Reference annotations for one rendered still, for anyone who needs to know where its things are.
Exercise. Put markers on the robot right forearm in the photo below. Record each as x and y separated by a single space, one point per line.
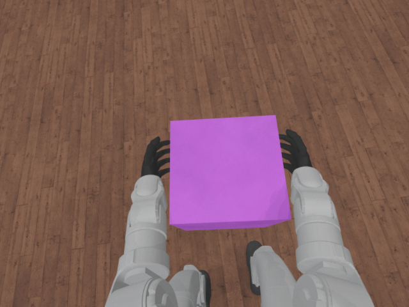
320 245

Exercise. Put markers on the right robot hand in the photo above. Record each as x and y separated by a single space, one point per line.
298 156

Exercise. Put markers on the robot right thigh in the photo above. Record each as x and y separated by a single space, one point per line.
275 279

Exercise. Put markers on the left robot hand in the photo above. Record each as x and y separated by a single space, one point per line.
151 165

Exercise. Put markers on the robot thigh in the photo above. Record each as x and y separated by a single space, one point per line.
189 287
275 279

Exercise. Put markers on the robot left upper arm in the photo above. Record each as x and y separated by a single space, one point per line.
152 292

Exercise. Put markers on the robot right upper arm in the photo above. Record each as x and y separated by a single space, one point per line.
315 289

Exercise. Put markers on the robot left forearm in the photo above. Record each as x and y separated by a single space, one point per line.
146 234

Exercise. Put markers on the robot left thigh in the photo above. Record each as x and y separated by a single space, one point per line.
189 287

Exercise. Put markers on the carton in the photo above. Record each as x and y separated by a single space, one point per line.
226 173

